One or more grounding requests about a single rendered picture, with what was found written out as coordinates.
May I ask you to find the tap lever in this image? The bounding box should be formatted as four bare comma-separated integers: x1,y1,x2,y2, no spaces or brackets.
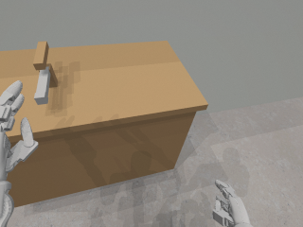
34,66,51,105

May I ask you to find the robot left hand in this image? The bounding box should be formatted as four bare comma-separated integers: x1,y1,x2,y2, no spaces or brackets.
0,80,39,182

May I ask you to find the counter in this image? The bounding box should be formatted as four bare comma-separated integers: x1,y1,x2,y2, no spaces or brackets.
0,41,208,208

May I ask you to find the robot left forearm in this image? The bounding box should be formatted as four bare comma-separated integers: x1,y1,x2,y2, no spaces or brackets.
0,181,14,227

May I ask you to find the robot right hand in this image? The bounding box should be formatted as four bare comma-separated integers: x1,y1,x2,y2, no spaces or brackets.
212,180,251,227

